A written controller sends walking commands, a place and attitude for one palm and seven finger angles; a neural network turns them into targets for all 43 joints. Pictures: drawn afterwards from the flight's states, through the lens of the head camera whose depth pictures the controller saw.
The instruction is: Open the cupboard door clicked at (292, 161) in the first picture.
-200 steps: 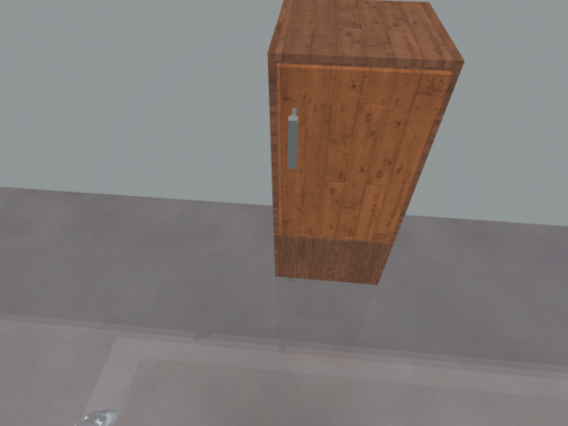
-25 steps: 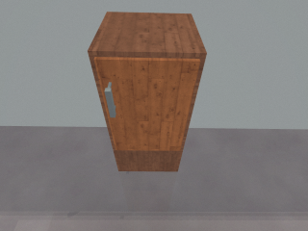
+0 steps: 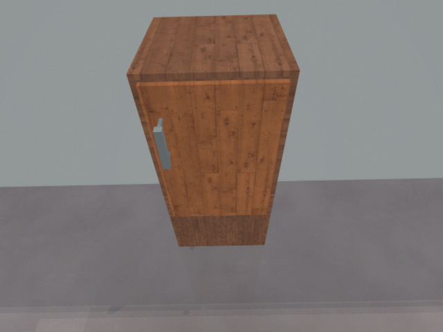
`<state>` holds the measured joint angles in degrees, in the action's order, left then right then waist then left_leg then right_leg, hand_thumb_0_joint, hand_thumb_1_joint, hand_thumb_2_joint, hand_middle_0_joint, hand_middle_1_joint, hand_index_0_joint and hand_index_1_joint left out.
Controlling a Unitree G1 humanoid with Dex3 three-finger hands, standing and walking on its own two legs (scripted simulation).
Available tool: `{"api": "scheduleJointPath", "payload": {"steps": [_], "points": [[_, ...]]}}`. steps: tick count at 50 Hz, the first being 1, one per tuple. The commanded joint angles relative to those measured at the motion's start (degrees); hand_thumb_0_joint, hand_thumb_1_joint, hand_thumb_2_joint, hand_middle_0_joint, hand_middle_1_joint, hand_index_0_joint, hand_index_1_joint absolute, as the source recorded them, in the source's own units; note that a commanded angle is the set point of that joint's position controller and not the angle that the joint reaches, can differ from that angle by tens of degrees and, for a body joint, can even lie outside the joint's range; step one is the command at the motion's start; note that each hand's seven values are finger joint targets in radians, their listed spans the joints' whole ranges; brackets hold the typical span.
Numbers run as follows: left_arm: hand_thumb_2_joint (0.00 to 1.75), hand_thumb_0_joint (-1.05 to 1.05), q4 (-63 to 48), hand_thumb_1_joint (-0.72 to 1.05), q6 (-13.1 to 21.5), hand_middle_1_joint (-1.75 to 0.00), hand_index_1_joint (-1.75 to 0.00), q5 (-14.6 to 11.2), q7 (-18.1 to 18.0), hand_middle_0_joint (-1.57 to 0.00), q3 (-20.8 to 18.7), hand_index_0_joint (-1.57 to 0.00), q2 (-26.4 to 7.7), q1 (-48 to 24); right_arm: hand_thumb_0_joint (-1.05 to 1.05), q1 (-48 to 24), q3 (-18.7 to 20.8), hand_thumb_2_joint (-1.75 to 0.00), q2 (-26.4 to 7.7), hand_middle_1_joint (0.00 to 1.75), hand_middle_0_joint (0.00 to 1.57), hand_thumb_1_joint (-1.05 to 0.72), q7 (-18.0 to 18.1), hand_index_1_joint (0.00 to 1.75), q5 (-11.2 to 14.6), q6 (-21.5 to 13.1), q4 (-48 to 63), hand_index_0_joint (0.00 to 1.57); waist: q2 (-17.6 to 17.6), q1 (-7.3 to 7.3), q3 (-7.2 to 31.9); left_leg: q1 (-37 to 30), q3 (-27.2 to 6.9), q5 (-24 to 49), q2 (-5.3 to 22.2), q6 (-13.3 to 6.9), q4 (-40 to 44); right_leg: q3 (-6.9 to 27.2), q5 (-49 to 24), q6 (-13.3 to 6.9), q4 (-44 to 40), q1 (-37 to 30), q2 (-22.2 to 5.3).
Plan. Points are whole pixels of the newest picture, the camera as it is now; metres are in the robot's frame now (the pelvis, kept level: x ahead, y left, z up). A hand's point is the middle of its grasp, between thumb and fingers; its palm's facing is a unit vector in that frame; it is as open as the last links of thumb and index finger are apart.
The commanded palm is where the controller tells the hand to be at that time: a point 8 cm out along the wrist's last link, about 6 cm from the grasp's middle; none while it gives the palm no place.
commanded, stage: look again from close up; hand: left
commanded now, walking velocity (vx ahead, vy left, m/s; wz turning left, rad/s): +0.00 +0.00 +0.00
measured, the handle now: (163, 144) +0.60 +0.20 -0.04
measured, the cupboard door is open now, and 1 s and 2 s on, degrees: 0 0 0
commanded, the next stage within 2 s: shuffle to correct the standing spot in 0.14 s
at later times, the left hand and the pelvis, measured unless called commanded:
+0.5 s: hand out of the picture +0.01 +0.15 -0.18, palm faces +0.04 -0.98 -0.17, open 7.3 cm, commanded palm none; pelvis +0.03 -0.02 +0.00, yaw +0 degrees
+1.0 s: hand out of the picture +0.09 +0.17 -0.17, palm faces +0.04 -0.96 -0.27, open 7.3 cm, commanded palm none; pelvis +0.05 -0.02 +0.00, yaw -1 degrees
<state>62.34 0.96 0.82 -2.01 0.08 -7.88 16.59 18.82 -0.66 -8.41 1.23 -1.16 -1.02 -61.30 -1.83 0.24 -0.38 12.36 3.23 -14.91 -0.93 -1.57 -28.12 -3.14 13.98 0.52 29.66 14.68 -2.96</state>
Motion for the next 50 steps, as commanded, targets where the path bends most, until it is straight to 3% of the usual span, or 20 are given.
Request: {"api": "scheduleJointPath", "payload": {"steps": [1,12,14,17,22,26,29,31,32,34,35,37,40,43,46,50], "points": [[0.9,0.0,-1.8,0.9,0.9,-0.3,-0.3,0.0,0.0,-0.2,-0.9,-0.2,-5.2,3.6,0.0,2.5,0.7,-0.9,-4.9,0.3,0.2,-0.9,0.2,0.3,0.2,-1.5,1.7,0.2,2.6,-0.55,-3.7,4.6,-6.6,4.0,6.3,-0.9,8.5,4.0,-2.8,-2.4,-5.4,-2.6,-3.2],[0.9,0.0,-1.8,0.9,0.8,-0.3,-0.3,0.0,0.1,-0.2,-1.2,-0.2,-6.2,2.7,0.0,1.1,0.7,-0.9,-5.1,0.3,0.2,-0.9,0.3,0.3,0.2,-1.4,0.4,0.2,1.9,-0.39,-2.6,1.9,-5.6,6.2,6.3,-0.4,8.1,4.5,-5.0,-2.4,-6.3,-3.4,-3.5],[0.9,0.0,-1.3,0.9,0.7,-0.3,-0.3,0.1,0.3,-0.2,-1.2,-0.2,-5.9,3.5,0.0,1.4,0.7,-0.9,-5.2,0.3,0.2,-0.9,0.3,0.3,0.0,-1.1,0.0,0.2,2.2,-0.48,-2.2,1.8,-5.1,-0.6,6.1,-0.5,7.6,4.4,2.4,-2.7,-6.4,-3.0,-3.3],[0.9,0.0,-1.5,0.9,0.3,-0.3,-0.3,0.5,0.8,-0.2,-1.6,-0.2,-6.2,3.7,0.0,1.2,1.1,-0.9,-5.3,0.3,0.2,-0.9,0.0,0.3,-0.3,-0.7,0.2,0.2,2.6,-0.37,-5.2,4.7,-5.6,-11.0,5.9,-1.1,7.6,4.9,12.3,-3.5,-6.7,-0.2,-2.9],[0.9,0.0,-1.5,0.9,0.7,-0.3,-0.3,0.6,1.3,-0.2,-2.1,-0.2,-6.0,5.2,0.0,1.4,1.5,-0.9,-5.0,0.3,0.2,-0.9,-0.1,0.3,-0.4,-1.0,0.6,0.2,1.6,-0.38,-7.2,5.9,-5.6,-12.1,6.0,-1.8,5.7,5.9,14.4,-4.6,-6.0,1.8,-2.7],[0.9,0.0,-0.8,0.9,1.4,-0.3,-0.3,0.6,1.3,-0.2,-2.6,-0.2,-6.2,7.4,0.0,2.2,1.4,-0.9,-3.9,0.3,0.2,-0.9,-0.1,0.3,-0.2,-1.8,0.9,0.2,4.4,-0.77,-5.8,6.9,-2.7,-3.1,4.9,-1.7,0.2,6.9,7.4,-5.7,-5.2,-2.0,-4.0],[0.9,0.0,0.2,0.9,1.7,-0.3,-0.3,0.3,0.7,-0.2,-2.9,-0.2,-6.5,9.1,0.0,1.8,0.7,-0.9,-2.4,0.3,0.2,-0.9,0.5,0.3,0.1,-2.2,0.6,0.2,7.2,-1.01,-3.0,5.8,-0.3,6.4,3.5,-0.2,-4.2,8.2,-14.0,-6.3,-4.0,-6.6,-6.6],[0.9,0.0,0.1,0.9,1.7,-0.3,-0.3,0.2,0.2,-0.2,-2.6,-0.2,-5.8,8.4,0.0,2.9,0.6,-0.9,-2.3,0.3,0.2,-0.9,0.9,0.3,0.4,-2.3,-0.5,0.2,3.9,-0.5,-0.8,1.7,-1.4,17.1,4.9,0.4,-2.4,5.0,-30.5,-5.0,0.3,-7.6,-5.5],[0.9,0.0,0.0,0.9,1.7,-0.3,-0.3,0.1,-0.1,-0.2,-2.4,-0.2,-5.5,8.1,0.0,3.2,0.8,-0.9,-3.0,0.3,0.2,-0.9,1.2,0.3,0.6,-2.2,-1.0,0.2,1.7,-0.38,0.3,-1.1,-2.1,25.1,5.8,0.5,-2.3,3.7,-35.3,-4.0,1.8,-7.2,-4.9],[0.9,0.0,-0.7,0.9,1.6,-0.3,-0.3,-0.3,-0.7,-0.2,-2.6,-0.2,-6.2,7.1,0.0,3.7,1.3,-0.9,-4.9,0.3,0.2,-0.9,1.8,0.3,0.8,-2.0,-1.2,0.2,-1.3,-0.32,2.9,-5.1,-2.5,40.2,7.1,0.3,-2.8,2.5,-36.1,-2.8,3.0,-7.7,-4.2],[0.9,0.0,-1.4,0.9,1.3,-0.3,-0.3,-0.1,-1.0,-0.2,-2.8,-0.2,-6.7,6.4,0.0,3.4,1.7,-0.9,-5.1,0.3,0.2,-0.9,2.0,0.3,1.0,-1.7,-1.1,0.2,-1.9,-0.23,1.9,-5.7,-2.5,45.0,7.4,0.2,-3.1,2.2,-35.3,-2.3,3.7,-6.5,-3.8],[0.9,0.0,-2.0,0.9,0.7,-0.3,-0.3,-0.2,-1.3,-0.2,-3.1,-0.2,-6.9,6.2,0.0,3.1,2.3,-0.9,-5.5,0.3,0.2,-0.9,2.2,0.3,1.1,-1.1,-0.5,0.2,-1.6,-0.35,3.1,-7.0,-2.5,47.9,8.1,-0.2,-3.7,1.7,-33.5,-2.0,4.8,-5.7,-3.8],[0.9,0.0,-3.0,0.9,0.1,-0.3,-0.3,0.2,-1.3,-0.2,-3.3,-0.2,-6.3,5.2,0.0,1.4,3.0,-0.9,-5.2,0.3,0.2,-0.9,2.2,0.3,0.8,-0.4,0.7,0.2,1.6,-0.44,1.5,-6.3,-2.1,41.9,8.0,-0.6,-2.8,2.0,-31.8,-1.7,4.4,-4.1,-3.9],[0.9,0.0,-3.9,0.9,-0.3,-0.3,-0.3,0.3,-1.1,-0.2,-3.5,-0.2,-6.5,4.4,0.0,0.3,3.4,-0.9,-5.5,0.3,0.2,-0.9,2.0,0.3,0.5,-0.1,1.9,0.2,2.2,-0.58,1.3,-4.9,-1.4,36.6,7.6,-0.7,-2.4,2.4,-31.9,-1.8,4.7,-4.4,-4.3],[0.9,0.0,-4.7,0.9,-0.2,-0.3,-0.3,0.4,-1.0,-0.2,-3.6,-0.2,-6.8,4.5,0.0,-0.5,3.4,-0.9,-5.2,0.3,0.2,-0.9,1.7,0.3,0.4,-0.3,2.6,0.2,3.0,-0.96,2.5,-4.0,-0.7,32.2,6.9,-0.4,-2.2,3.1,-33.3,-2.3,4.2,-6.0,-5.0],[0.9,0.0,-5.4,0.9,-0.3,-0.3,-0.3,0.4,-0.9,-0.2,-3.2,-0.2,-7.7,3.7,0.0,-1.8,3.0,-0.9,-4.0,0.3,0.2,-0.9,1.3,0.3,0.5,-0.1,3.0,0.2,5.7,-0.93,2.5,-2.4,-0.9,20.6,5.9,0.5,-0.9,4.7,-33.4,-3.8,1.5,-6.6,-6.8]]}}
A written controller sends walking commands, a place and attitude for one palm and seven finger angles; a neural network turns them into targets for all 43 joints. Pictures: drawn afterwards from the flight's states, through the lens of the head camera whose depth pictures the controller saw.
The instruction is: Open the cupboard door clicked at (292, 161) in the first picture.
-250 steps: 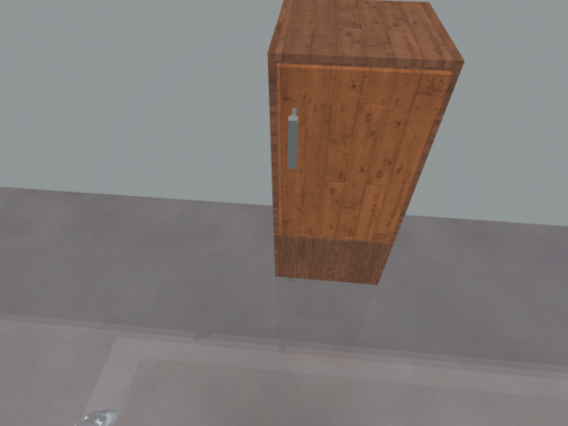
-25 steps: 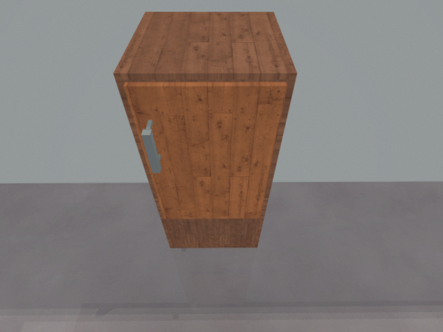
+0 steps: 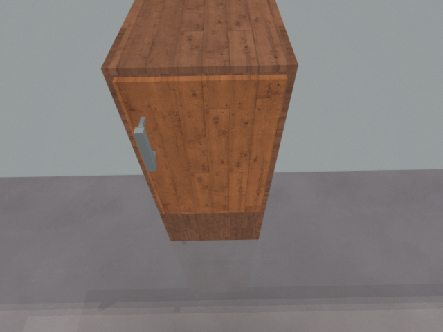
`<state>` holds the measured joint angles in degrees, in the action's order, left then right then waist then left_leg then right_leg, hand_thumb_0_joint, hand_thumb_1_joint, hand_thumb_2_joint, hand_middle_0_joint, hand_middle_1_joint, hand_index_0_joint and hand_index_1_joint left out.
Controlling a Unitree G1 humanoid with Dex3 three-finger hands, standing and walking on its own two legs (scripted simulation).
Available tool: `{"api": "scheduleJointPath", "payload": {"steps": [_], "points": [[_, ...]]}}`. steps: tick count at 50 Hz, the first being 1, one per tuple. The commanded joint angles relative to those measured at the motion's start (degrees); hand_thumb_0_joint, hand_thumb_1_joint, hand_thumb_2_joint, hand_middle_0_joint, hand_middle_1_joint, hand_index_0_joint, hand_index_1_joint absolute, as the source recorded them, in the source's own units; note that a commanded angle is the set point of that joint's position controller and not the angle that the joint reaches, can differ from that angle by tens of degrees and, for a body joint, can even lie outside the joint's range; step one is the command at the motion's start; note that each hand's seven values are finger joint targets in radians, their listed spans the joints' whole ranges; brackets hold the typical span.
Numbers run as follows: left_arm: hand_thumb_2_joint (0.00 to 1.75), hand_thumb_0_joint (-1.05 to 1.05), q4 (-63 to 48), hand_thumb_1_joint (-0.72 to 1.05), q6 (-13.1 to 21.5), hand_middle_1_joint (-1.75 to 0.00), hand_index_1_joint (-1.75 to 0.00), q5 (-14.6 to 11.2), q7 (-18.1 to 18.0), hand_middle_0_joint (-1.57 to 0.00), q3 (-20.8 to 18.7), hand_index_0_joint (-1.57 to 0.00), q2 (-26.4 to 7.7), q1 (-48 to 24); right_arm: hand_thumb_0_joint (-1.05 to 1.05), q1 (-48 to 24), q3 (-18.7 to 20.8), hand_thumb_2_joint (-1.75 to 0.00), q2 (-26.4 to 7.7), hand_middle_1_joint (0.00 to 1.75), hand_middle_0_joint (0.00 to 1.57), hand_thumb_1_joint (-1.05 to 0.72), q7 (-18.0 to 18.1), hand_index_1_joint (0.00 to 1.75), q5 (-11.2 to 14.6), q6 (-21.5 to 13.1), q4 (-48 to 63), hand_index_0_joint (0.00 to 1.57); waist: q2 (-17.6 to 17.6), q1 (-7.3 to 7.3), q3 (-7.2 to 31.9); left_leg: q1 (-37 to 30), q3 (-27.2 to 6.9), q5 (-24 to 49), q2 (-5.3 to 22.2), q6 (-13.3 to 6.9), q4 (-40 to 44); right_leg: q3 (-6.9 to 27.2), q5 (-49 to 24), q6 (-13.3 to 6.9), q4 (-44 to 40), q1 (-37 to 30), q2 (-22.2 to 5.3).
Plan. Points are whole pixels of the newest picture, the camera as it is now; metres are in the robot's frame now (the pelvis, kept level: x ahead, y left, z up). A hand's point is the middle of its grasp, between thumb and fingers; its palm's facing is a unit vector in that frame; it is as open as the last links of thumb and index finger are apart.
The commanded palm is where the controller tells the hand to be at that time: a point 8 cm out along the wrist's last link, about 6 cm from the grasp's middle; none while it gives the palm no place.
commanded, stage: come to a stop and stand still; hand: left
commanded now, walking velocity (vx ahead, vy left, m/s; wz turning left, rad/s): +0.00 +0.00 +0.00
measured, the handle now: (147, 144) +0.54 +0.23 -0.03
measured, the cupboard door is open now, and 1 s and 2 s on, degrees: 0 0 0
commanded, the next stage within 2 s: look again from close up in 0.64 s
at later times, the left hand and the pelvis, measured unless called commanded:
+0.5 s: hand out of the picture -0.07 +0.17 -0.17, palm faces +0.06 -0.98 -0.18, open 7.3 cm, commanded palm none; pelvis -0.06 +0.00 +0.01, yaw +1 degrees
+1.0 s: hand out of the picture -0.05 +0.19 -0.17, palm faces +0.05 -0.98 -0.21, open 7.3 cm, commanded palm none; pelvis -0.04 +0.02 +0.00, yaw +1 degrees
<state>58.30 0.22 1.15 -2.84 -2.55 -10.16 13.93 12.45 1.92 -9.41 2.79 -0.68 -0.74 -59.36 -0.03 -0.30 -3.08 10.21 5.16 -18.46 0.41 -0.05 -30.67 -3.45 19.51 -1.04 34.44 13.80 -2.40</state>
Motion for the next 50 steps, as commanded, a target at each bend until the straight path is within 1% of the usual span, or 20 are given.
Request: {"api": "scheduleJointPath", "payload": {"steps": [1,2,4,6,8,9,10,16,22,28,36,37,38,39,40,42,44,46,49,50], "points": [[0.9,0.0,-1.8,0.9,0.4,-0.3,-0.3,0.0,0.0,-0.2,-0.5,-0.2,-5.8,5.5,0.0,4.6,0.1,-0.9,-3.2,0.3,0.2,-0.9,-0.3,0.3,0.0,-0.3,1.0,0.2,3.9,-0.19,5.4,-0.1,-3.5,22.7,4.8,-0.9,2.4,5.3,-36.2,-2.2,-4.0,-5.6,-7.2],[0.9,0.0,-2.1,0.9,0.4,-0.3,-0.3,0.0,0.1,-0.2,-0.2,-0.2,-5.9,4.9,0.0,4.2,0.0,-0.9,-3.4,0.3,0.2,-0.9,-0.4,0.3,0.0,-0.3,1.0,0.2,3.7,-0.19,5.4,-0.7,-4.1,21.7,5.1,-1.0,3.2,5.2,-32.6,-2.1,-4.8,-4.7,-7.0],[0.9,0.0,-2.3,0.9,0.5,-0.3,-0.3,-0.2,0.2,-0.2,-0.1,-0.2,-5.8,3.4,0.0,3.4,0.0,-0.9,-4.5,0.3,0.2,-0.9,-0.4,0.3,-0.2,-0.3,0.5,0.2,3.2,-0.12,6.0,-2.6,-4.9,25.1,6.0,-1.2,3.8,4.7,-29.6,-1.7,-5.1,-4.1,-5.6],[0.9,0.0,-2.4,0.9,0.2,-0.3,-0.3,-0.2,0.4,-0.2,0.2,-0.2,-5.8,1.7,0.0,2.5,-0.2,-0.9,-4.7,0.3,0.2,-0.9,-0.7,0.3,-0.2,-0.4,-0.1,0.2,0.8,-0.15,3.4,-1.4,-5.7,20.0,6.2,-1.6,6.4,4.7,-20.4,-1.0,-7.5,-2.8,-4.8],[0.9,0.0,-2.1,0.9,0.1,-0.3,-0.3,-0.2,0.7,-0.2,0.4,-0.2,-5.8,1.3,0.0,1.9,-0.6,-0.9,-4.5,0.3,0.2,-0.9,-0.9,0.3,-0.2,-0.3,-0.2,0.2,1.5,-0.25,0.4,1.1,-6.1,12.6,5.9,-1.5,8.7,5.1,-13.0,-0.9,-10.5,-2.0,-4.6],[0.9,0.0,-1.8,0.9,0.2,-0.3,-0.3,-0.2,0.8,-0.2,0.6,-0.2,-5.8,1.6,0.0,1.8,-0.8,-0.9,-4.6,0.3,0.2,-0.9,-1.1,0.3,-0.3,-0.3,-0.5,0.2,1.1,-0.43,-0.3,1.4,-6.1,10.1,5.6,-1.5,9.5,5.5,-10.2,-0.9,-11.8,-1.4,-4.7],[0.9,0.0,-1.6,0.9,0.1,-0.3,-0.3,-0.1,0.8,-0.2,0.8,-0.2,-5.5,1.8,0.0,2.3,-0.9,-0.9,-3.9,0.3,0.2,-0.9,-1.1,0.3,-0.2,-0.2,-0.8,0.2,2.5,-0.35,-1.7,1.8,-5.9,8.0,5.5,-1.5,10.0,5.5,-7.5,-0.8,-13.2,-0.8,-4.5],[0.9,0.0,-0.6,0.9,0.0,-0.3,-0.3,-0.3,1.2,-0.2,1.0,-0.2,-5.4,2.9,0.0,5.1,-1.5,-0.9,-3.7,0.3,0.2,-0.9,-1.5,0.3,-0.5,0.2,-2.0,0.2,0.6,-0.03,-4.3,4.3,-6.0,-0.8,4.3,-1.2,12.3,6.0,4.1,-0.8,-17.7,1.6,-4.3],[0.9,0.0,0.5,0.9,0.3,-0.3,-0.3,-0.4,1.3,-0.2,1.0,-0.2,-4.9,5.2,0.0,7.8,-1.6,-0.9,-3.3,0.3,0.2,-0.9,-1.6,0.3,-0.6,0.0,-2.7,0.2,-0.1,-0.17,-2.7,6.0,-6.5,-2.6,4.1,-1.4,12.8,5.7,4.9,-0.9,-17.8,0.4,-4.1],[0.9,0.0,2.1,0.9,0.8,-0.3,-0.3,-0.5,1.3,-0.2,1.3,-0.2,-3.1,7.5,0.0,10.2,-1.8,-0.9,-2.2,0.3,0.2,-0.9,-1.4,0.3,-0.4,-0.4,-3.7,0.2,0.4,-0.18,-1.0,6.1,-6.8,-0.8,4.6,-1.5,12.7,5.0,1.3,-1.0,-16.2,-0.8,-4.0],[0.9,0.0,4.1,0.9,1.1,-0.3,-0.3,-0.5,1.0,-0.2,1.8,-0.2,-1.1,9.7,0.0,11.2,-2.0,-0.9,-1.0,0.3,0.2,-0.9,-1.0,0.3,-0.1,-0.7,-4.8,0.2,-0.1,-0.29,-1.5,5.6,-6.7,2.5,5.0,-1.5,12.2,4.3,-3.4,-1.1,-14.7,-0.9,-3.9],[0.9,0.0,6.2,0.9,1.8,-0.3,-0.3,0.2,-1.1,-0.2,2.4,-0.2,-3.6,13.2,0.0,1.3,-1.3,-0.9,-4.3,0.3,0.2,-0.9,-1.8,0.3,0.3,-0.8,-0.6,0.2,-2.7,-3.65,-4.7,8.9,-3.0,1.1,5.0,1.0,0.2,7.3,-11.7,-0.4,-15.9,1.9,-6.9],[0.9,0.0,3.3,0.9,2.2,-0.3,-0.3,0.0,-0.5,-0.2,1.9,-0.2,-6.4,10.1,0.0,6.1,-1.3,-0.9,-0.7,0.3,0.2,-0.9,-2.2,0.3,0.1,0.4,1.2,0.2,0.3,1.09,1.3,5.6,-3.9,-2.5,1.9,0.5,-2.7,12.5,4.5,-2.6,-19.6,3.6,-10.1],[0.9,0.0,2.2,0.9,2.2,-0.3,-0.3,0.0,-0.1,-0.2,1.4,-0.2,-6.1,7.5,0.0,9.0,-1.2,-0.9,-0.4,0.3,0.2,-0.9,-2.2,0.3,-0.2,0.4,0.1,0.2,-0.1,2.22,1.5,3.4,-3.5,-0.9,1.9,-0.1,-2.4,11.8,11.4,-3.8,-20.0,6.8,-10.1],[0.9,0.0,1.8,0.9,2.5,-0.3,-0.3,0.1,0.0,-0.2,1.1,-0.2,-6.5,6.0,0.0,11.5,-1.4,-0.9,-0.6,0.3,0.2,-0.9,-2.4,0.3,-0.4,0.3,-0.1,0.2,1.0,3.18,2.7,2.4,-3.4,1.1,2.2,-0.6,-1.8,8.8,9.9,-3.6,-18.0,7.1,-8.7],[0.9,0.0,2.0,0.9,2.6,-0.3,-0.3,-0.1,0.1,-0.2,1.6,-0.2,-3.2,6.1,0.0,12.4,-1.5,-0.9,-0.7,0.3,0.2,-0.9,-2.3,0.3,-0.3,-0.6,-0.1,0.2,-1.3,2.82,1.8,2.8,-6.1,5.9,3.8,-1.2,3.6,5.4,2.4,-2.7,-13.1,5.7,-5.3],[0.9,0.0,2.4,0.9,2.2,-0.3,-0.3,-0.3,0.4,-0.2,2.0,-0.2,-1.7,7.3,0.0,10.7,-1.6,-0.9,-1.9,0.3,0.2,-0.9,-1.8,0.3,-0.2,-1.2,0.4,0.2,-3.5,1.38,0.2,6.9,-8.5,6.0,5.6,-2.1,7.5,3.9,-2.6,-1.8,-10.4,1.9,-3.3],[0.9,0.0,2.9,0.9,2.0,-0.3,-0.3,-0.2,0.5,-0.2,2.0,-0.2,-1.4,7.8,0.0,9.9,-1.8,-0.9,-2.7,0.3,0.2,-0.9,-1.5,0.3,-0.2,-1.6,0.5,0.2,-2.6,0.39,-1.1,8.9,-9.3,7.9,6.3,-2.5,9.4,2.9,-7.0,-1.4,-9.0,-1.2,-2.9],[0.9,0.0,3.1,0.9,1.8,-0.3,-0.3,-0.4,0.6,-0.2,2.1,-0.2,-1.4,7.5,0.0,9.3,-1.8,-0.9,-3.3,0.3,0.2,-0.9,-1.3,0.3,-0.2,-1.7,0.3,0.2,1.0,0.14,-2.3,8.2,-8.7,7.7,5.8,-2.5,10.6,3.0,-8.8,-1.0,-9.5,-1.7,-3.3],[0.9,0.0,3.0,0.9,1.8,-0.3,-0.3,-0.3,0.7,-0.2,2.0,-0.2,-1.8,7.1,0.0,9.4,-1.8,-0.9,-3.4,0.3,0.2,-0.9,-1.3,0.3,-0.2,-1.8,0.2,0.2,0.1,0.07,-2.7,8.1,-8.7,8.7,5.8,-2.5,11.0,3.0,-9.3,-1.0,-9.4,-1.8,-3.5]]}}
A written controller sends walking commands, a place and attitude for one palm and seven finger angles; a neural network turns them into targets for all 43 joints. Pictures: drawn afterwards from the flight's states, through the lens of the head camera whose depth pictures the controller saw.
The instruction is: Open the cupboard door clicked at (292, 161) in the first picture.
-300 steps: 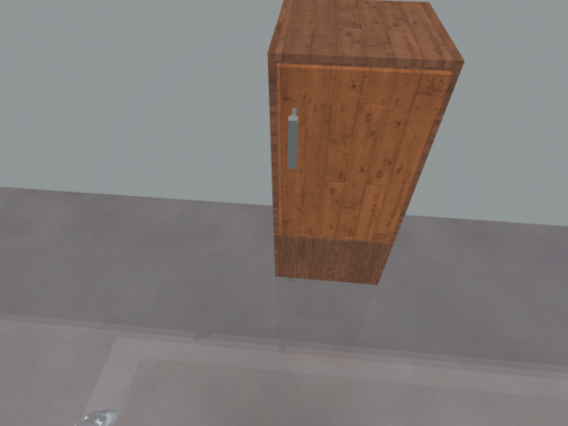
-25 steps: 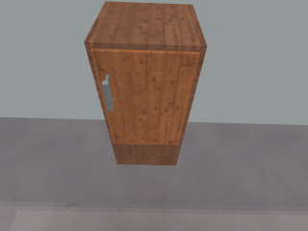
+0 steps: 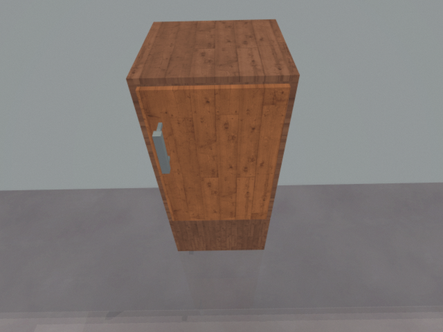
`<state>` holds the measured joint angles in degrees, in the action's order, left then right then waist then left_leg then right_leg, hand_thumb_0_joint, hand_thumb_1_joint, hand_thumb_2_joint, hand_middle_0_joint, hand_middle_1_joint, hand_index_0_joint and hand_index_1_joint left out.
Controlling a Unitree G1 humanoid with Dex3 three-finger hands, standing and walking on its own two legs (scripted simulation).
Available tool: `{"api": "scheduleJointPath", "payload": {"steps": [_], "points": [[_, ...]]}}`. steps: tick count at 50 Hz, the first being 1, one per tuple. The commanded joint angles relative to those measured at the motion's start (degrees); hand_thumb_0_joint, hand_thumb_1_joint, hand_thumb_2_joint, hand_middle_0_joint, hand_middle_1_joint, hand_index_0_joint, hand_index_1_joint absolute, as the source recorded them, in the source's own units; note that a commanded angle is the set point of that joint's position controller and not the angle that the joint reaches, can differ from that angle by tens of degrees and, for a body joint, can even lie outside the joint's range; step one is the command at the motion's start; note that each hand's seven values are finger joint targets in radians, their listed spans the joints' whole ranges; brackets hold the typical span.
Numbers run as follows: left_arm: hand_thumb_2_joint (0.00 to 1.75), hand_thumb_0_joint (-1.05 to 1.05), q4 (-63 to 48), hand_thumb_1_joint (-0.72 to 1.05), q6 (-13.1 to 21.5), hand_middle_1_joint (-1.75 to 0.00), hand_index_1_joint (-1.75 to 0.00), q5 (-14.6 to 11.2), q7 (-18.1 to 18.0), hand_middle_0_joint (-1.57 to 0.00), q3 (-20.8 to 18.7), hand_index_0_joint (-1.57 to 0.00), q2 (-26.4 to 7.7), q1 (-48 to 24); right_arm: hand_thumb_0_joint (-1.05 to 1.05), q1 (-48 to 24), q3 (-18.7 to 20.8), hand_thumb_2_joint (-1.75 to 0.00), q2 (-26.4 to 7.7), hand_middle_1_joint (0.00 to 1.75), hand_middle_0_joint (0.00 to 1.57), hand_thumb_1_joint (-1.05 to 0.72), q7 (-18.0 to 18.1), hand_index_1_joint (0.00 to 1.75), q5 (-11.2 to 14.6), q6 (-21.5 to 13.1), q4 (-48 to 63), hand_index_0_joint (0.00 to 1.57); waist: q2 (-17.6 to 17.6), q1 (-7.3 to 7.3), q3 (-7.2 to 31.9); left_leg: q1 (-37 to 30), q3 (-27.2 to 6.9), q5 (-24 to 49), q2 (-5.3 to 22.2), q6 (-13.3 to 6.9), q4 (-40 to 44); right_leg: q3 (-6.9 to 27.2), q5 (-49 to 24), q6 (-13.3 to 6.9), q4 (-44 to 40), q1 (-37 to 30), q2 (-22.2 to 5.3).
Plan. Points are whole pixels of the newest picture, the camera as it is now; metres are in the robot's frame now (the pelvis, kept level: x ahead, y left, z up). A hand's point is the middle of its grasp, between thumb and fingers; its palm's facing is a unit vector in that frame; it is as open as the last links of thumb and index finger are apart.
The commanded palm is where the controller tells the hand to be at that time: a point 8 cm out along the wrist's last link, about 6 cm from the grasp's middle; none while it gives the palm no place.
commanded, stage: look again from close up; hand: left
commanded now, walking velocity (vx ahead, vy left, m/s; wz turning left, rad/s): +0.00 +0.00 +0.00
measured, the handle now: (163, 148) +0.59 +0.20 -0.03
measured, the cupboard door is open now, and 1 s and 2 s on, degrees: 0 0 0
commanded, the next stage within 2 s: raise the hand with hooked fingers in 0.24 s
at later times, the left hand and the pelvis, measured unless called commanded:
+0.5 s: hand (127, 315) +0.17 +0.19 -0.06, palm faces +0.25 -0.95 -0.16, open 7.4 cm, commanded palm +0.11 +0.24 -0.06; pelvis +0.00 -0.01 +0.00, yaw +1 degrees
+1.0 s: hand (130, 303) +0.19 +0.18 -0.04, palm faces +0.02 -1.00 -0.09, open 10.0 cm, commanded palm +0.15 +0.25 -0.05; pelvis -0.03 -0.04 -0.11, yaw +1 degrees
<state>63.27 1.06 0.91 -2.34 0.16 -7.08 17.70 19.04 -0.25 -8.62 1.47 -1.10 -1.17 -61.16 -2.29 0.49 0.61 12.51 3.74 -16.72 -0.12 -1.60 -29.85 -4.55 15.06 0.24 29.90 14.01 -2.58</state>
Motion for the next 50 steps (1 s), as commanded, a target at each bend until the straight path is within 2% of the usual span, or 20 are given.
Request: {"api": "scheduleJointPath", "payload": {"steps": [1,16,17,18,19,20,21,22,24,28,29,30,32,35,39,40,41,45,48,50], "points": [[0.9,0.0,-2.1,0.9,0.8,-0.3,-0.3,-0.1,0.2,-0.2,-0.7,-0.2,-5.0,3.1,0.0,2.7,0.3,-0.9,-4.5,0.3,0.2,-0.9,0.1,0.3,0.1,-1.4,1.7,0.2,2.3,-0.79,-6.8,5.6,-7.3,7.2,6.3,-0.9,10.5,4.0,-5.1,-2.1,-4.9,-2.1,-3.3],[0.9,0.0,-2.7,0.9,0.8,-0.3,-0.3,-0.1,0.2,-0.2,-1.2,-0.2,-7.2,1.2,0.0,0.8,0.4,-0.9,-5.7,0.3,0.2,-0.9,0.2,0.3,0.2,-1.5,-0.3,0.2,2.0,-0.74,-2.5,-0.1,-5.6,13.5,6.1,-0.6,9.8,4.5,-10.9,-2.0,-5.5,-5.0,-4.3],[0.9,0.0,-0.6,0.9,0.6,-0.3,-0.3,0.1,-2.0,-0.2,-0.8,-0.2,-8.5,4.8,0.0,-4.4,1.0,-0.9,-8.1,0.3,0.2,-0.9,-0.4,0.3,1.1,-1.0,3.5,0.2,11.3,-2.72,-6.1,4.5,-3.9,12.6,7.6,0.9,0.5,6.6,-20.5,-1.2,-6.3,-2.2,-6.1],[0.89,0.0,-87.3,0.88,13.6,-0.32,-0.32,-9.9,-1.4,-0.2,-11.2,-0.2,-22.9,-42.2,0.0,-5.6,2.7,-0.9,-17.0,0.3,0.2,-0.9,1.8,0.3,3.6,-9.5,23.3,0.2,-1.1,4.84,22.4,-9.3,-4.1,17.4,0.5,0.1,5.5,2.8,-18.2,-2.1,-1.5,-4.8,0.2],[0.88,0.0,-70.5,0.85,10.8,-0.33,-0.33,-6.3,-2.4,-0.2,-7.7,-0.2,-16.5,-11.9,0.0,-9.6,0.7,-0.9,-12.0,0.3,0.2,-0.9,3.8,0.3,3.0,-14.6,20.6,0.2,-9.6,-1.24,18.8,-12.3,-2.7,22.4,2.3,0.6,6.4,1.5,-7.9,-3.1,0.8,-2.8,1.8],[0.87,0.0,-64.8,0.83,8.4,-0.34,-0.34,-8.0,-4.8,-0.21,-5.3,-0.21,-12.5,-10.9,0.0,-9.0,1.3,-0.9,-12.1,0.3,0.2,-0.9,4.1,0.3,3.6,-16.3,17.0,0.2,-9.1,0.29,12.8,-5.5,-2.6,14.8,1.8,2.4,6.6,-0.3,-2.6,-2.7,0.9,0.5,2.2],[0.86,0.0,-53.9,0.81,3.9,-0.36,-0.36,-8.8,-4.2,-0.21,0.7,-0.21,0.0,4.7,0.0,-6.9,1.4,-0.9,-9.8,0.3,0.2,-0.9,3.5,0.3,4.0,-16.3,16.6,0.2,-3.7,0.86,5.7,-0.6,-3.7,8.2,1.9,1.6,7.2,-1.6,-1.5,-1.9,-0.1,3.8,2.1],[0.85,0.0,-64.0,0.78,6.2,-0.37,-0.37,-10.7,-3.2,-0.21,-1.8,-0.21,-3.8,-6.0,0.0,-8.6,1.5,-0.9,-12.3,0.3,0.2,-0.9,3.2,0.3,4.0,-17.0,21.4,0.2,-1.8,2.09,-1.0,4.4,-5.7,3.9,1.0,1.2,5.6,-1.5,-1.0,-1.5,-0.4,5.8,1.7],[0.83,0.0,-58.8,0.74,12.5,-0.4,-0.4,-9.6,-0.8,-0.21,-7.9,-0.21,-7.6,-2.8,0.0,-8.0,3.5,-0.9,-13.1,0.3,0.2,-0.9,3.2,0.3,2.3,-18.0,23.5,0.2,7.2,2.22,-1.5,10.2,-5.2,1.3,-0.1,0.8,-0.2,-2.2,3.7,-1.3,1.1,12.0,2.2],[0.79,0.0,-45.9,0.64,27.1,-0.47,-0.47,-14.2,10.9,-0.22,-12.0,-0.22,-2.8,17.8,0.0,-10.5,5.5,-0.9,-11.9,0.3,0.2,-0.9,0.1,0.3,1.2,-18.1,29.9,0.2,18.2,-4.48,3.3,24.7,-3.0,0.7,-1.5,1.9,-13.9,-0.9,5.6,-1.7,13.1,19.5,2.3],[0.78,0.0,-46.8,0.62,31.5,-0.48,-0.48,-15.7,14.6,-0.22,-13.4,-0.22,-3.7,18.6,0.0,-11.2,6.0,-0.9,-12.1,0.3,0.2,-0.9,-0.6,0.3,1.1,-18.1,31.3,0.2,16.8,-5.17,6.5,27.6,-2.5,1.7,-1.9,2.2,-17.2,0.0,2.4,-2.0,16.6,19.2,2.2],[0.77,0.0,-44.7,0.6,34.8,-0.5,-0.5,-16.6,18.8,-0.22,-16.3,-0.22,-6.1,20.2,0.0,-10.8,6.5,-0.9,-12.4,0.3,0.2,-0.9,-1.7,0.3,1.4,-17.8,32.6,0.2,11.2,-6.35,8.2,29.3,-2.1,3.3,-2.3,2.7,-20.1,1.8,-1.3,-2.7,19.9,18.6,1.7],[0.75,0.0,-48.0,0.55,39.1,-0.53,-0.53,-18.1,24.5,-0.22,-18.6,-0.22,-9.7,15.8,0.0,-12.6,6.6,-0.9,-12.8,0.3,0.2,-0.9,-2.4,0.3,1.6,-17.6,35.9,0.2,5.7,-5.8,12.4,33.9,-1.1,2.8,-2.9,2.5,-25.5,4.5,-3.5,-2.7,24.1,20.6,0.8],[0.72,0.0,-59.8,0.48,36.2,-0.57,-0.57,-20.4,26.3,-0.23,-20.7,-0.23,-13.7,7.2,0.0,-13.0,6.6,-0.9,-13.3,0.3,0.2,-0.9,-1.4,0.3,1.7,-16.7,40.9,0.2,1.8,-5.2,19.9,36.3,-1.3,1.0,-2.9,1.3,-29.4,8.0,0.7,-2.1,25.8,21.2,1.0],[0.68,0.0,-76.2,0.39,36.3,-0.63,-0.63,-21.3,23.4,-0.24,-22.3,-0.24,-16.3,-3.9,0.0,-9.6,5.9,-0.9,-12.0,0.3,0.2,-0.9,0.3,0.3,1.8,-16.0,40.6,0.2,-4.5,-1.45,24.1,35.5,-2.8,1.8,-0.6,0.3,-34.0,9.9,1.3,-1.4,26.0,23.2,1.4],[0.67,0.0,-81.4,0.36,37.1,-0.64,-0.64,-21.3,22.8,-0.24,-21.2,-0.24,-17.0,-7.6,0.0,-8.9,5.5,-0.9,-12.2,0.3,0.2,-0.9,0.8,0.3,1.4,-16.0,40.1,0.2,-3.3,0.21,24.5,35.5,-3.7,2.6,-0.1,0.0,-35.4,9.7,-0.6,-1.3,27.4,24.6,2.0],[0.66,0.0,-82.4,0.34,37.3,-0.66,-0.66,-20.2,22.3,-0.24,-20.4,-0.24,-16.4,-6.7,0.0,-8.2,5.6,-0.9,-12.0,0.3,0.2,-0.9,1.1,0.3,1.3,-15.8,38.9,0.2,-4.9,0.28,25.7,34.4,-3.9,3.3,0.3,-0.1,-35.4,9.2,-0.9,-1.7,27.5,25.4,2.1],[0.62,0.0,-76.6,0.25,34.0,-0.72,-0.72,-19.9,25.0,-0.25,-15.1,-0.25,-13.7,-6.9,0.0,-8.1,4.4,-0.9,-12.9,0.3,0.2,-0.9,2.1,0.3,1.7,-16.2,36.2,0.2,-3.0,3.43,20.7,36.5,-5.3,1.9,1.0,-0.6,-37.1,7.1,1.1,-1.7,27.6,30.2,3.1],[0.59,0.0,-67.1,0.18,27.0,-0.76,-0.76,-20.7,27.7,-0.25,-18.9,-0.25,-16.1,-2.6,0.0,-8.8,4.4,-0.9,-13.1,0.3,0.2,-0.9,2.8,0.3,3.1,-15.7,35.7,0.2,2.5,1.9,20.8,40.5,-5.4,-1.1,0.7,-0.2,-35.6,7.5,5.8,-0.7,25.1,27.2,2.6],[0.57,0.0,-61.4,0.13,21.0,-0.8,-0.8,-22.5,29.0,-0.25,-22.6,-0.25,-17.8,0.8,0.0,-10.6,4.2,-0.9,-12.9,0.3,0.2,-0.9,3.0,0.3,3.7,-14.7,37.2,0.2,5.0,-1.05,21.4,42.1,-5.1,-1.3,0.0,0.0,-34.2,9.0,8.1,-0.5,23.0,22.6,1.9]]}}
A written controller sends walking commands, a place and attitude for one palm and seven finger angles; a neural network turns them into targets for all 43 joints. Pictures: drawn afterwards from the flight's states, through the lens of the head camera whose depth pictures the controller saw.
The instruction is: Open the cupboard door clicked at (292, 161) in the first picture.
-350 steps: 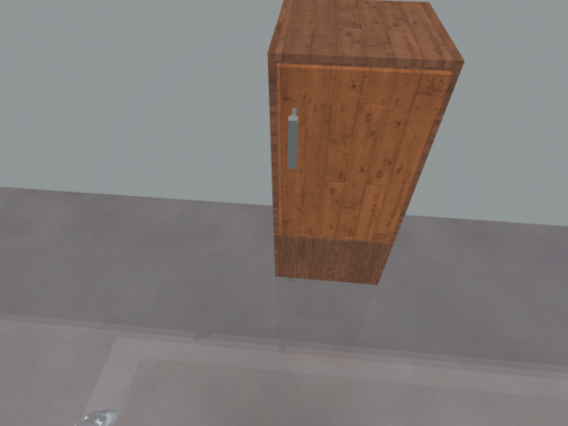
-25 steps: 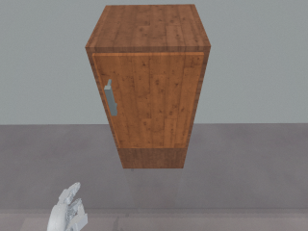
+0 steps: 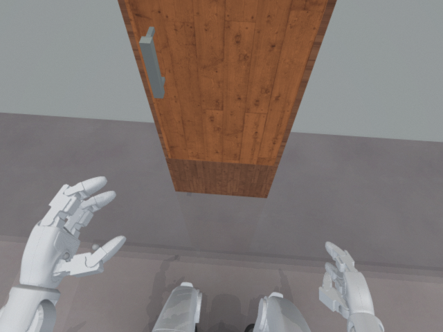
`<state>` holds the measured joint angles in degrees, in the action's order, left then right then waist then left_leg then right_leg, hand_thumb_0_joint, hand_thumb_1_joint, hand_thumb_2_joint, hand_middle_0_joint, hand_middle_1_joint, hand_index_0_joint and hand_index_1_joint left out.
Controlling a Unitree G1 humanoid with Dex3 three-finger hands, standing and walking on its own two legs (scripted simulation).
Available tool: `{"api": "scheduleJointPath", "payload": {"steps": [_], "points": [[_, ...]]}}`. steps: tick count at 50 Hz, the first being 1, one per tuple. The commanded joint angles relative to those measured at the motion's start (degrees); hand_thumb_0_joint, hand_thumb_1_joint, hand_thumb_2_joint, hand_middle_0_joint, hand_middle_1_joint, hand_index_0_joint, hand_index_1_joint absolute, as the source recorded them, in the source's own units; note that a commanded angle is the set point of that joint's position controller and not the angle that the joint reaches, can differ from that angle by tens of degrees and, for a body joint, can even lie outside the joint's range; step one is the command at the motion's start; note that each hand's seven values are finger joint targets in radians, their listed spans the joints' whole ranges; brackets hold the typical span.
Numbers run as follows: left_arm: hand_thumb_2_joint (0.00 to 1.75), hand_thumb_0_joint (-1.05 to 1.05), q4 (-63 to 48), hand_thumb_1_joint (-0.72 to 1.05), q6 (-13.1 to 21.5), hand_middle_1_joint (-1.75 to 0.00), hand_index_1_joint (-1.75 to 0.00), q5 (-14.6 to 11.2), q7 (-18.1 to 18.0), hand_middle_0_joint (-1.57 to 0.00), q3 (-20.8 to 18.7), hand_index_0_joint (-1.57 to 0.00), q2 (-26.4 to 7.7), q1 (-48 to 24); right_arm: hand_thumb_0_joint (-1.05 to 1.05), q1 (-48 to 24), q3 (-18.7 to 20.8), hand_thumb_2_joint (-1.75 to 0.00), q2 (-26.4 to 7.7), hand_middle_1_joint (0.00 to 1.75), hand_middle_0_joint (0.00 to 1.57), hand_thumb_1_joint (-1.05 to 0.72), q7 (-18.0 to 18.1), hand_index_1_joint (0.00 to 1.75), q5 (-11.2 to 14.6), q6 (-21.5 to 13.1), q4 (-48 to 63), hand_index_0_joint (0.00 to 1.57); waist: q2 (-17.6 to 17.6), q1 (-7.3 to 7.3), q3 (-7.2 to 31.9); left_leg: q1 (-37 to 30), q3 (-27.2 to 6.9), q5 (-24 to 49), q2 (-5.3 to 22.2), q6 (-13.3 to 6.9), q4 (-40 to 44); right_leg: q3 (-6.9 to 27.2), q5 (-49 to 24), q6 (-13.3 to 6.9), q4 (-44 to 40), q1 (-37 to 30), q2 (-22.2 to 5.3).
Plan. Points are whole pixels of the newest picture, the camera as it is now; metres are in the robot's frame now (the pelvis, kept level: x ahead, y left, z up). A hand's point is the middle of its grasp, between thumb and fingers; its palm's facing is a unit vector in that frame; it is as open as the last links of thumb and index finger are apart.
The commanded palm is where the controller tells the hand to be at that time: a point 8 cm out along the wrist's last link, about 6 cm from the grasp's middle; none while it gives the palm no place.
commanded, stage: raise the hand with hooked fingers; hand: left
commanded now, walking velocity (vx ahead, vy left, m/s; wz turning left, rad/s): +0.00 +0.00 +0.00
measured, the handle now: (155, 64) +0.63 +0.22 +0.08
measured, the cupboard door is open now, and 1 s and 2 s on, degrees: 0 0 0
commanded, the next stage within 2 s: move the hooked fingers beside the handle in 1.44 s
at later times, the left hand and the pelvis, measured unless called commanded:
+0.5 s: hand (72, 222) +0.26 +0.26 +0.06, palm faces -0.01 -1.00 -0.05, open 12.9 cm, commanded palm +0.24 +0.32 +0.08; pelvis +0.00 +0.03 +0.02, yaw -1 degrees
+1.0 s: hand (51, 179) +0.32 +0.31 +0.08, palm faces +0.04 -1.00 -0.04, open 13.9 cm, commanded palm +0.28 +0.36 +0.09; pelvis +0.02 +0.04 +0.03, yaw -1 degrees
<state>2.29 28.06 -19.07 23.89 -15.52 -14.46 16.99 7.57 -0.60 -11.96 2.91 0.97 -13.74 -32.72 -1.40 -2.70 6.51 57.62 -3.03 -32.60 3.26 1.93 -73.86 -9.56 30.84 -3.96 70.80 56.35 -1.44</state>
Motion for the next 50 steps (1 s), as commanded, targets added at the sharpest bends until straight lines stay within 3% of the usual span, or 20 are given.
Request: {"api": "scheduleJointPath", "payload": {"steps": [1,3,5,7,9,12,15,19,20,21,26,30,33,37,40,44,46,50], "points": [[0.56,0.0,-1.8,0.11,-8.0,-0.81,-0.81,-3.2,2.7,-0.26,-8.1,-0.26,-10.9,1.8,0.0,0.7,4.3,-0.9,-9.4,0.3,0.2,-0.9,1.5,0.3,1.8,-1.7,10.1,0.2,4.6,1.17,17.8,-3.4,2.1,14.9,-3.7,-3.5,10.7,14.2,-7.6,4.2,-18.5,-21.9,0.2],[0.54,0.0,-4.5,0.06,-10.0,-0.84,-0.84,-4.2,1.0,-0.26,-11.5,-0.26,-12.8,1.9,0.0,0.3,4.1,-0.9,-8.7,0.3,0.2,-0.9,1.3,0.3,1.7,-1.3,11.3,0.2,4.3,-0.12,19.7,-4.3,2.1,15.9,-3.8,-3.3,12.0,14.7,-9.1,4.7,-19.2,-25.0,-0.8],[0.52,0.0,-6.8,0.01,-8.6,-0.87,-0.87,-4.4,-2.2,-0.26,-13.4,-0.26,-13.4,1.6,0.0,0.2,4.0,-0.9,-7.7,0.3,0.2,-0.9,1.1,0.3,1.4,-1.4,11.4,0.2,3.4,-1.21,19.9,-5.6,1.8,17.4,-3.4,-3.1,13.2,13.3,-10.4,4.1,-18.0,-25.3,-0.2],[0.5,0.0,-9.1,-0.03,-5.3,-0.9,-0.9,-3.3,-5.2,-0.27,-12.4,-0.27,-11.8,0.7,0.0,1.6,4.1,-0.9,-7.1,0.3,0.2,-0.9,0.8,0.3,1.1,-1.8,10.5,0.2,1.4,-0.45,18.7,-7.5,2.0,17.3,-3.2,-3.2,14.6,11.5,-9.5,3.8,-17.4,-21.9,0.6],[0.48,0.0,-8.0,-0.08,-1.8,-0.93,-0.93,-2.1,-7.0,-0.27,-9.6,-0.27,-9.9,-1.9,0.0,2.5,4.1,-0.9,-7.6,0.3,0.2,-0.9,0.5,0.3,0.7,-2.3,9.3,0.2,1.5,1.48,14.3,-7.2,1.8,14.4,-3.1,-3.1,15.2,10.4,-5.0,3.6,-17.6,-17.4,1.0],[0.45,0.0,-2.0,-0.15,1.1,-0.98,-0.98,-0.5,-5.5,-0.27,-6.6,-0.27,-9.5,-6.5,0.0,4.0,4.0,-0.9,-9.4,0.3,0.2,-0.9,0.8,0.3,0.8,-2.7,8.2,0.2,2.9,4.19,9.3,-4.5,1.9,7.5,-3.3,-3.3,14.4,11.1,4.7,3.5,-19.0,-11.7,0.9],[0.42,0.0,-0.1,-0.22,1.2,-1.02,-1.02,-0.8,-1.9,-0.28,-5.3,-0.28,-11.1,-9.7,0.0,5.1,3.8,-0.9,-11.2,0.3,0.2,-0.9,1.5,0.3,1.5,-3.3,8.8,0.2,1.0,4.68,8.9,-5.7,1.5,4.9,-3.5,-3.6,15.7,10.9,6.0,2.9,-19.2,-10.5,1.0],[0.38,0.0,-4.7,-0.31,-0.3,-1.08,-1.08,-2.1,0.4,-0.29,-9.4,-0.29,-16.1,-10.3,0.0,6.0,3.8,-0.9,-11.8,0.3,0.2,-0.9,2.1,0.3,1.7,-3.6,9.8,0.2,-3.8,2.21,17.1,-12.4,1.3,10.8,-3.5,-3.7,18.5,8.8,-3.3,2.7,-17.9,-16.1,1.4],[0.37,0.0,-5.7,-0.34,-0.7,-1.1,-1.1,-2.5,0.2,-0.29,-11.0,-0.29,-17.9,-10.8,0.0,6.2,3.7,-0.9,-11.9,0.3,0.2,-0.9,2.1,0.3,1.4,-3.6,9.9,0.2,-4.6,1.78,17.8,-13.6,0.8,12.6,-3.4,-3.5,18.9,7.9,-5.4,2.3,-16.8,-16.3,1.9],[0.36,0.0,-6.6,-0.36,-0.8,-1.11,-1.11,-2.6,-0.4,-0.29,-11.2,-0.29,-17.5,-10.4,0.0,6.1,3.5,-0.9,-11.5,0.3,0.2,-0.9,2.0,0.3,1.4,-3.5,10.0,0.2,-6.2,1.29,18.4,-15.4,0.7,14.3,-3.3,-3.3,19.8,7.2,-7.6,2.2,-16.6,-16.7,2.0],[0.31,0.0,-2.4,-0.48,-1.8,-1.18,-1.18,-2.5,-3.5,-0.3,-11.2,-0.3,-14.9,-10.7,0.0,6.3,3.2,-0.9,-11.4,0.3,0.2,-0.9,1.1,0.3,0.8,-2.5,9.6,0.2,-5.0,2.09,14.0,-16.3,-0.2,17.1,-3.0,-2.3,20.9,4.8,-10.6,2.3,-15.8,-14.4,2.7],[0.3,0.0,3.4,-0.5,-4.3,-1.2,-1.2,-1.4,-1.7,-0.3,-8.2,-0.3,-13.5,-13.4,0.0,7.2,3.0,-0.9,-12.3,0.3,0.2,-0.9,0.8,0.3,0.9,-1.4,10.1,0.2,-3.3,3.84,10.9,-15.1,-0.3,15.1,-3.0,-2.2,21.0,4.4,-10.0,2.3,-16.4,-12.7,2.9],[0.3,0.0,4.3,-0.5,-5.2,-1.2,-1.2,-1.3,0.9,-0.3,-9.3,-0.3,-15.8,-17.2,0.0,7.5,3.0,-0.9,-12.8,0.3,0.2,-0.9,1.1,0.3,1.2,-1.1,10.4,0.2,-1.4,3.99,13.6,-15.8,-0.3,15.9,-2.9,-2.5,20.9,4.9,-11.2,2.5,-17.0,-14.3,2.8],[0.3,0.0,1.1,-0.5,-4.0,-1.2,-1.2,-1.9,2.1,-0.3,-12.1,-0.3,-19.8,-23.1,0.0,7.5,2.7,-0.9,-12.5,0.3,0.2,-0.9,1.5,0.3,0.9,-1.2,10.0,0.2,-6.6,3.06,17.6,-20.7,-0.6,21.6,-2.7,-1.8,20.9,5.0,-14.3,1.9,-16.4,-15.1,2.9],[0.3,0.0,2.9,-0.5,-3.2,-1.2,-1.2,-2.6,1.7,-0.3,-14.8,-0.3,-21.8,-23.0,0.0,7.8,2.5,-0.9,-12.4,0.3,0.2,-0.9,1.5,0.3,0.5,-1.3,9.4,0.2,-4.2,2.66,17.8,-20.0,-0.8,23.7,-2.6,-1.7,20.4,4.7,-15.6,1.9,-16.0,-15.7,3.3],[0.3,0.0,8.4,-0.5,-4.4,-1.2,-1.2,-2.8,2.7,-0.3,-14.5,-0.3,-20.8,-23.9,0.0,7.7,2.4,-0.9,-12.4,0.3,0.2,-0.9,1.4,0.3,0.9,-0.5,8.7,0.2,-4.8,2.81,16.5,-18.9,-0.3,22.9,-2.7,-1.6,20.8,4.8,-15.7,2.2,-16.5,-15.9,2.8],[0.3,0.0,9.6,-0.5,-5.7,-1.2,-1.2,-3.0,3.8,-0.3,-14.8,-0.3,-21.6,-25.0,0.0,8.0,2.5,-0.9,-12.8,0.3,0.2,-0.9,1.4,0.3,0.9,-0.1,8.8,0.2,-4.9,2.83,17.8,-19.4,0.0,24.8,-2.7,-1.8,20.7,5.0,-17.5,2.2,-16.7,-16.8,2.8],[0.3,0.0,10.5,-0.5,-6.8,-1.2,-1.2,-3.7,5.3,-0.3,-13.8,-0.3,-20.4,-22.6,0.0,8.8,2.8,-0.9,-13.0,0.3,0.2,-0.9,1.1,0.3,1.0,0.1,9.6,0.2,-2.5,2.64,19.4,-19.3,0.3,27.7,-2.8,-2.3,20.3,5.3,-20.5,2.3,-17.1,-19.0,2.9]]}}
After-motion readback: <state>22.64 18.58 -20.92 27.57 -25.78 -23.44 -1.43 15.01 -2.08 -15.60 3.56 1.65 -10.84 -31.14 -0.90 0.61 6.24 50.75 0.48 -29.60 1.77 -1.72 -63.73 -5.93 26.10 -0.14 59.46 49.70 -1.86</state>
